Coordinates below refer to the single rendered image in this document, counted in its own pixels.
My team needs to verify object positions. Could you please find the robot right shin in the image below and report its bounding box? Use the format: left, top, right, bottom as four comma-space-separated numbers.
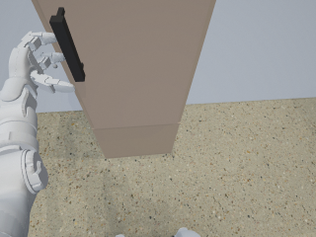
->
176, 227, 188, 235

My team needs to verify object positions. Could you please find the cupboard door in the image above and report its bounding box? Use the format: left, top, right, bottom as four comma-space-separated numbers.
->
38, 0, 211, 129

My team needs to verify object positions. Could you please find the robot left hand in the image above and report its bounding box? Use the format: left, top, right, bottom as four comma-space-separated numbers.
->
8, 31, 76, 94

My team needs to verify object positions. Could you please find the handle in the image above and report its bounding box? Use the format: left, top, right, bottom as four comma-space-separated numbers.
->
49, 7, 86, 82

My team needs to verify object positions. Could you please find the left robot forearm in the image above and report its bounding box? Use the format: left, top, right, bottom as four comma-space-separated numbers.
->
0, 77, 40, 156

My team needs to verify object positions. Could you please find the robot left upper arm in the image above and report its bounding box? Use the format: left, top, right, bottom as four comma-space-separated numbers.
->
0, 149, 48, 237

